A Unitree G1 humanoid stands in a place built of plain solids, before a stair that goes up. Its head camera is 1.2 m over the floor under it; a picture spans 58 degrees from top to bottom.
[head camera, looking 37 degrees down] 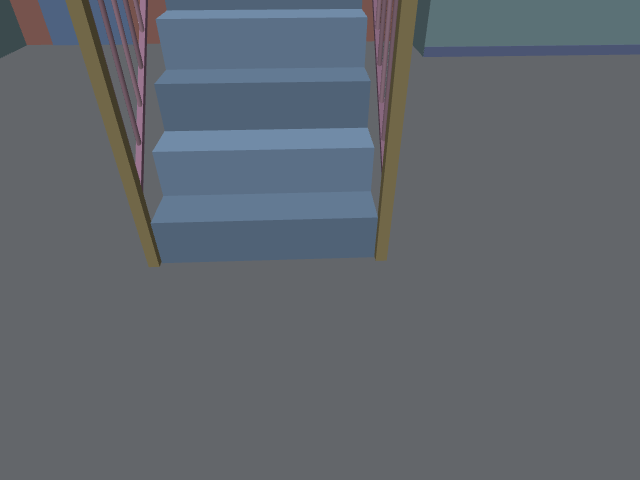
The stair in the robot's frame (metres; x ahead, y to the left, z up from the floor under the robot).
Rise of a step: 0.21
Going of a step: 0.21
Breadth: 0.92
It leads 3 degrees to the left of straight ahead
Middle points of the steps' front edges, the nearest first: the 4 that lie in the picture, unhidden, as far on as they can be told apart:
1.45 0.22 0.21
1.66 0.23 0.42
1.87 0.24 0.63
2.08 0.25 0.84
